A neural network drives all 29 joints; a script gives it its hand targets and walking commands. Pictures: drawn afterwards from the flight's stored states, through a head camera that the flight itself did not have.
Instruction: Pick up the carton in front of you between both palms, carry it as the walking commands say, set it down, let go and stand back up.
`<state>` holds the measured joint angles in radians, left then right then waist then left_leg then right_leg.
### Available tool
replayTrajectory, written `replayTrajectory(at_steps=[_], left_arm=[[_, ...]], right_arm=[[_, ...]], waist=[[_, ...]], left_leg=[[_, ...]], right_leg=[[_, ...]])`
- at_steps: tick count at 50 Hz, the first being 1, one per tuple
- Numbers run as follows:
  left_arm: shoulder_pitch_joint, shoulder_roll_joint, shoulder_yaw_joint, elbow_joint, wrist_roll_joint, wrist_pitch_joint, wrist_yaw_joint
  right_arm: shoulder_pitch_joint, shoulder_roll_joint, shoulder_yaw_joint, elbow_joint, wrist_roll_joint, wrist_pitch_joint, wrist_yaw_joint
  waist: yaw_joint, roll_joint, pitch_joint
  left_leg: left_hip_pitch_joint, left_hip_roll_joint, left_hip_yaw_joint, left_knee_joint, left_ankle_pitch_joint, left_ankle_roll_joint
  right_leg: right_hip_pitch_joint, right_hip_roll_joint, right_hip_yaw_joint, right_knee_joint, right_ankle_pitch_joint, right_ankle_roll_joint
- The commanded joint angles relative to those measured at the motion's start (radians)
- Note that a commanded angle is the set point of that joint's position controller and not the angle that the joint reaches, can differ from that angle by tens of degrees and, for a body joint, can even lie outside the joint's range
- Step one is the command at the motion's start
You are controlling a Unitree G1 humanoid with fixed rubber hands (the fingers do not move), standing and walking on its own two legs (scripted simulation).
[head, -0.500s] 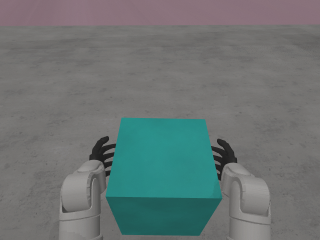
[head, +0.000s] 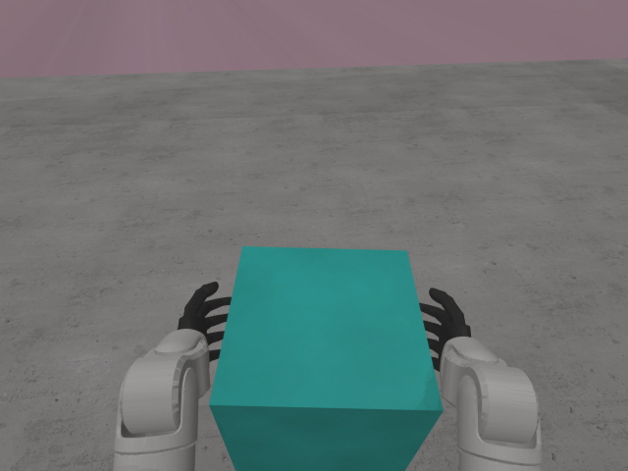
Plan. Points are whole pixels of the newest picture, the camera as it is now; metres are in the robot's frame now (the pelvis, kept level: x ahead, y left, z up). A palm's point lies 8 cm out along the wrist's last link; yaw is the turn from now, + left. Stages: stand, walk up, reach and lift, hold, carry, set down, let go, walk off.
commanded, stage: carry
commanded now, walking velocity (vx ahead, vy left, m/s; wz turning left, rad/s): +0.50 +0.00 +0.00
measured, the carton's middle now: (321, 369) +0.28 -0.01 +0.02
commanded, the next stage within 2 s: none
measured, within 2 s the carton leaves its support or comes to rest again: neither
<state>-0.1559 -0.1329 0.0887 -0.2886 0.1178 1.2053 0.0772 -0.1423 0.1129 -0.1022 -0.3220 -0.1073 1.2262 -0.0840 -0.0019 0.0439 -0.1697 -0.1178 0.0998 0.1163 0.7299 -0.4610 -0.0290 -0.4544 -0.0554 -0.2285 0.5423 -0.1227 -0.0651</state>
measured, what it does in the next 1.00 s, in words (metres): walks ahead: left foot, then right foot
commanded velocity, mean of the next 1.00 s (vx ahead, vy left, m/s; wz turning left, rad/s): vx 0.16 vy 0.00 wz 0.00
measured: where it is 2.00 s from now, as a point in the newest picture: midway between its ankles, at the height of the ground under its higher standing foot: outside the picture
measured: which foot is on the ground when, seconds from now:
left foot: up 0.00-0.40, down 0.42-1.00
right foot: down 0.00-0.44, up 0.46-0.72, down 0.74-1.00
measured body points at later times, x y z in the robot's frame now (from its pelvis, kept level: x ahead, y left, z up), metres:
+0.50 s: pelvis +0.29 +0.04 +0.00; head +0.28 +0.05 +0.45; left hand +0.57 +0.18 +0.06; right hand +0.56 -0.12 +0.07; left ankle +0.37 +0.12 -0.72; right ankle +0.13 -0.08 -0.66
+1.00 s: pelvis +0.45 +0.02 +0.01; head +0.42 +0.02 +0.46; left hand +0.73 +0.17 +0.10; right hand +0.73 -0.14 +0.10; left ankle +0.38 +0.12 -0.72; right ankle +0.45 -0.09 -0.72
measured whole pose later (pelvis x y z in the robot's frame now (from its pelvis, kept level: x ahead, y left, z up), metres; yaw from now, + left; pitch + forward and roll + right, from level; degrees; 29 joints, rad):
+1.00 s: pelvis +0.45 +0.02 +0.01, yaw -1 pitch +4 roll -1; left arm -0.18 -0.14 0.12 -0.25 0.13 1.19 0.07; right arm -0.18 0.14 -0.12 -0.26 -0.14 1.20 -0.07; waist 0.00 0.03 -0.16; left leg -0.19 0.07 0.18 0.52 -0.38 -0.01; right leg -0.32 -0.06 -0.18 0.53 -0.27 -0.02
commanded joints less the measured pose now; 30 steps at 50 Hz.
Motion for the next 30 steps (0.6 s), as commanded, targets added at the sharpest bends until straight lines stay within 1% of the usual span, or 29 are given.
replayTrajectory(at_steps=[1,2,3,4,5,7,8,9,11,13,15,17,18,19,20,21,22,23,24,25,26,27,28,30], left_arm=[[-0.408,-0.825,-0.650,-0.043,-0.395,0.021,-0.237],[-0.432,-0.863,-0.660,-0.053,-0.404,0.016,-0.241],[-0.460,-0.899,-0.672,-0.068,-0.413,0.009,-0.245],[-0.482,-0.924,-0.684,-0.082,-0.422,0.003,-0.250],[-0.493,-0.938,-0.692,-0.093,-0.430,-0.003,-0.256],[-0.491,-0.936,-0.697,-0.108,-0.443,-0.007,-0.262],[-0.487,-0.928,-0.700,-0.121,-0.449,-0.007,-0.263],[-0.484,-0.918,-0.702,-0.134,-0.453,-0.005,-0.264],[-0.465,-0.890,-0.699,-0.144,-0.450,0.002,-0.262],[-0.429,-0.861,-0.690,-0.126,-0.435,0.012,-0.259],[-0.400,-0.845,-0.679,-0.100,-0.414,0.019,-0.256],[-0.390,-0.840,-0.672,-0.076,-0.399,0.024,-0.255],[-0.390,-0.841,-0.671,-0.067,-0.394,0.025,-0.254],[-0.397,-0.845,-0.674,-0.061,-0.393,0.026,-0.254],[-0.399,-0.850,-0.678,-0.056,-0.391,0.025,-0.252],[-0.397,-0.844,-0.678,-0.048,-0.387,0.024,-0.251],[-0.432,-0.862,-0.697,-0.063,-0.402,0.032,-0.249],[-0.440,-0.866,-0.706,-0.074,-0.407,0.029,-0.252],[-0.455,-0.902,-0.718,-0.071,-0.413,0.016,-0.253],[-0.470,-0.927,-0.720,-0.083,-0.417,0.001,-0.255],[-0.480,-0.953,-0.727,-0.098,-0.420,-0.013,-0.253],[-0.482,-0.967,-0.735,-0.112,-0.415,-0.025,-0.249],[-0.476,-0.992,-0.742,-0.115,-0.415,-0.034,-0.244],[-0.413,-0.998,-0.746,-0.121,-0.404,-0.049,-0.234]], right_arm=[[-0.497,0.852,0.714,-0.042,0.408,0.017,0.247],[-0.503,0.881,0.711,-0.039,0.411,0.009,0.251],[-0.504,0.910,0.713,-0.034,0.410,0.000,0.253],[-0.505,0.929,0.715,-0.036,0.407,-0.009,0.252],[-0.508,0.939,0.721,-0.045,0.400,-0.017,0.248],[-0.500,0.964,0.728,-0.057,0.391,-0.027,0.238],[-0.491,0.961,0.726,-0.070,0.386,-0.030,0.233],[-0.483,0.952,0.724,-0.083,0.381,-0.030,0.227],[-0.461,0.930,0.716,-0.093,0.372,-0.024,0.220],[-0.430,0.905,0.709,-0.082,0.365,-0.012,0.219],[-0.418,0.887,0.706,-0.067,0.365,-0.001,0.225],[-0.421,0.879,0.703,-0.051,0.371,0.007,0.235],[-0.423,0.879,0.701,-0.041,0.375,0.009,0.239],[-0.414,0.883,0.698,-0.027,0.377,0.009,0.243],[-0.403,0.884,0.692,-0.012,0.378,0.008,0.248],[-0.395,0.880,0.684,-0.001,0.375,0.006,0.253],[-0.393,0.872,0.669,0.028,0.360,-0.002,0.257],[-0.378,0.901,0.673,0.040,0.372,-0.014,0.259],[-0.400,0.924,0.677,0.008,0.390,-0.025,0.261],[-0.418,0.963,0.689,-0.012,0.404,-0.035,0.264],[-0.439,0.994,0.699,-0.034,0.414,-0.047,0.267],[-0.454,1.014,0.708,-0.048,0.420,-0.058,0.270],[-0.460,1.018,0.711,-0.060,0.423,-0.066,0.270],[-0.426,1.011,0.721,-0.081,0.427,-0.076,0.272]], waist=[[0.022,-0.274,-0.218],[0.022,-0.181,-0.223],[0.018,-0.108,-0.205],[0.014,-0.103,-0.192],[0.015,-0.131,-0.188],[0.016,-0.168,-0.170],[0.015,-0.178,-0.161],[0.014,-0.176,-0.150],[0.016,-0.174,-0.125],[0.018,-0.178,-0.103],[0.020,-0.192,-0.074],[0.021,-0.204,-0.047],[0.021,-0.202,-0.037],[0.010,-0.175,-0.050],[0.000,-0.130,-0.091],[-0.014,-0.074,-0.147],[-0.025,0.154,-0.257],[-0.028,0.278,-0.267],[-0.022,0.210,-0.263],[-0.021,0.134,-0.278],[-0.016,0.072,-0.268],[-0.008,0.062,-0.253],[-0.005,0.075,-0.259],[-0.001,0.091,-0.282]], left_leg=[[-0.609,-0.044,-0.085,0.520,-0.025,0.030],[-0.607,-0.007,-0.105,0.523,0.011,0.042],[-0.593,0.024,-0.116,0.459,0.077,0.046],[-0.552,0.038,-0.111,0.385,0.127,0.042],[-0.521,0.031,-0.085,0.331,0.160,0.036],[-0.499,0.025,-0.054,0.222,0.204,0.021],[-0.503,0.024,-0.042,0.164,0.230,0.012],[-0.506,0.022,-0.029,0.095,0.259,0.006],[-0.491,0.010,0.004,-0.030,0.317,0.006],[-0.466,-0.008,0.035,-0.117,0.362,0.015],[-0.447,-0.023,0.054,-0.181,0.396,0.023],[-0.416,-0.024,0.065,-0.231,0.406,0.034],[-0.380,-0.032,0.083,-0.260,0.406,0.039],[-0.279,-0.061,0.125,-0.318,0.432,0.043],[-0.103,-0.094,0.156,-0.332,0.431,0.045],[0.090,0.009,0.043,-0.329,0.523,0.053],[0.344,0.255,-0.313,-0.320,0.719,0.190],[0.388,0.322,-0.466,-0.386,0.923,0.268],[0.355,0.324,-0.400,-0.381,1.026,0.269],[0.317,0.298,-0.316,-0.373,1.034,0.239],[0.253,0.274,-0.243,-0.388,0.987,0.201],[0.190,0.241,-0.176,-0.413,0.922,0.160],[0.150,0.214,-0.120,-0.424,0.910,0.148],[0.138,0.189,-0.050,-0.417,0.914,0.154]], right_leg=[[0.665,-0.362,0.644,-0.287,0.034,-0.156],[0.619,-0.340,0.563,-0.273,0.061,-0.135],[0.551,-0.321,0.491,-0.291,0.025,-0.101],[0.484,-0.297,0.422,-0.323,-0.022,-0.069],[0.449,-0.278,0.362,-0.348,-0.050,-0.056],[0.417,-0.256,0.294,-0.394,-0.104,-0.056],[0.422,-0.251,0.272,-0.409,-0.107,-0.061],[0.432,-0.243,0.249,-0.415,-0.089,-0.064],[0.448,-0.222,0.198,-0.406,-0.015,-0.059],[0.464,-0.208,0.159,-0.392,0.054,-0.050],[0.479,-0.201,0.134,-0.376,0.101,-0.038],[0.497,-0.202,0.120,-0.344,0.132,-0.022],[0.500,-0.195,0.100,-0.294,0.184,-0.009],[0.476,-0.167,0.052,-0.192,0.266,0.014],[0.403,-0.125,0.008,-0.043,0.356,0.043],[0.271,-0.096,0.001,0.125,0.197,0.084],[0.015,-0.008,0.027,0.409,-0.049,0.135],[-0.142,0.061,0.082,0.570,-0.411,0.139],[-0.169,0.027,0.162,0.651,-0.456,0.116],[-0.153,-0.008,0.196,0.627,-0.435,0.097],[-0.124,-0.044,0.211,0.536,-0.392,0.087],[-0.073,-0.060,0.212,0.399,-0.344,0.086],[-0.008,-0.039,0.180,0.307,-0.305,0.091],[0.073,-0.011,0.146,0.155,-0.275,0.098]])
